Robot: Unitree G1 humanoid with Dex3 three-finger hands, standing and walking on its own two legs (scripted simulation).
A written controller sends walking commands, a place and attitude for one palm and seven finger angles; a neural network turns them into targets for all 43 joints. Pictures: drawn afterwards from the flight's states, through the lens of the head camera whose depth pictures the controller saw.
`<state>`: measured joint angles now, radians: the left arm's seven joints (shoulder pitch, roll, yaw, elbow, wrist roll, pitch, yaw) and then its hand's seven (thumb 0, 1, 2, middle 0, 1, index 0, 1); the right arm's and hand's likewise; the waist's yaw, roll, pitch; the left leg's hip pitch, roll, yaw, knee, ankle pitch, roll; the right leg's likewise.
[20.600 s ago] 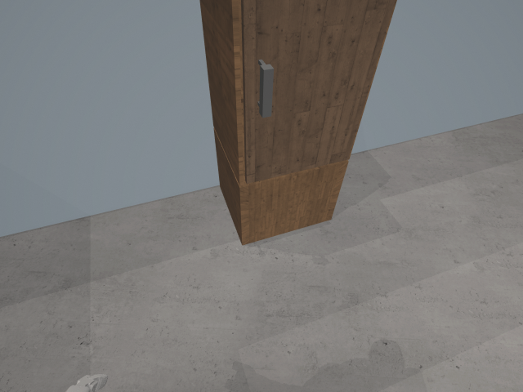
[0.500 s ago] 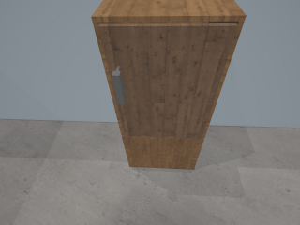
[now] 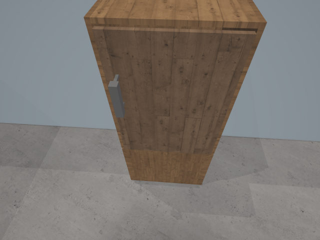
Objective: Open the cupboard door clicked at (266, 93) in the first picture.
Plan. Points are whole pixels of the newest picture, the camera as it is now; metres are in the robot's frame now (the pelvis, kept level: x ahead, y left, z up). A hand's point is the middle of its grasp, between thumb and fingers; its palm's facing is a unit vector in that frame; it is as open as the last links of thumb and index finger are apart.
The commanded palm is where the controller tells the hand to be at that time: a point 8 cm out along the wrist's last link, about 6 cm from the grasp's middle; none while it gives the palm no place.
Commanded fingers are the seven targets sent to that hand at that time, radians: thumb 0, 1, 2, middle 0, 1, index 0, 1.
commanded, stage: raise the hand with hooked fingers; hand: left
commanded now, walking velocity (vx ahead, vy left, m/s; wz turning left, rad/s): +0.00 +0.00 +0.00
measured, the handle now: (118, 96) +0.54 +0.17 +0.03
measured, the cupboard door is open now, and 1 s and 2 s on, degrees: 0 0 0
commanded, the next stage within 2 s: none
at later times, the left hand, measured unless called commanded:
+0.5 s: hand (70, 239) +0.13 +0.22 -0.03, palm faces +0.10 -0.99 -0.03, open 9.4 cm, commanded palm +0.13 +0.27 -0.03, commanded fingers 0.00 0.22 0.61 -0.25 -0.74 -0.25 -0.74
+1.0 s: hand (58, 211) +0.19 +0.26 -0.01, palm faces -0.05 -1.00 -0.05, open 12.4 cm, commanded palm +0.16 +0.32 +0.01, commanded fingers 0.00 -0.36 0.36 -0.29 -1.11 -0.29 -1.11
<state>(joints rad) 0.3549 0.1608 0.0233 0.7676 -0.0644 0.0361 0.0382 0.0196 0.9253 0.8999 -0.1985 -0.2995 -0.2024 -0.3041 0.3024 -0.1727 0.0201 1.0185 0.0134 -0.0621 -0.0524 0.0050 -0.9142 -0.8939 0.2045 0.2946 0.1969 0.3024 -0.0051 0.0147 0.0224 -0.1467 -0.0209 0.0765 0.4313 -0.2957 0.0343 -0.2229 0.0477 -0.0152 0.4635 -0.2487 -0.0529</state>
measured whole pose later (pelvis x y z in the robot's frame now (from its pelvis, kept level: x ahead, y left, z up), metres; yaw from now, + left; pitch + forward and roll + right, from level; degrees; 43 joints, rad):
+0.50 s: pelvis -0.04 -0.01 -0.08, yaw +5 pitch +12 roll -2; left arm 0.39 0.23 0.23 0.09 -0.34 -0.59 -0.42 0.01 0.44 0.71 -0.23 -0.59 -0.23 -0.59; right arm 0.12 -0.29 -0.03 0.53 0.01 -0.26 -0.04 0.01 -0.91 -0.89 0.20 0.29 0.19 0.30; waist 0.05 -0.02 -0.09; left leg -0.80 -0.01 -0.04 1.14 -0.56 0.02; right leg -0.80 0.03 -0.15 1.07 -0.49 -0.09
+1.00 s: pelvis -0.05 +0.03 -0.06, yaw +3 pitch +10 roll -3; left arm 0.23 0.34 0.26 0.13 -0.32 -0.31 -0.42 0.00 -0.14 0.46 -0.27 -0.96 -0.27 -0.97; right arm 0.28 -0.30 0.02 0.57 0.04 -0.24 -0.07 0.01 -0.90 -0.89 0.21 0.30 0.20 0.30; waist -0.02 0.01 -0.09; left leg -0.70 -0.03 0.01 1.00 -0.48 0.07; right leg -0.70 0.02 -0.09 0.92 -0.40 -0.02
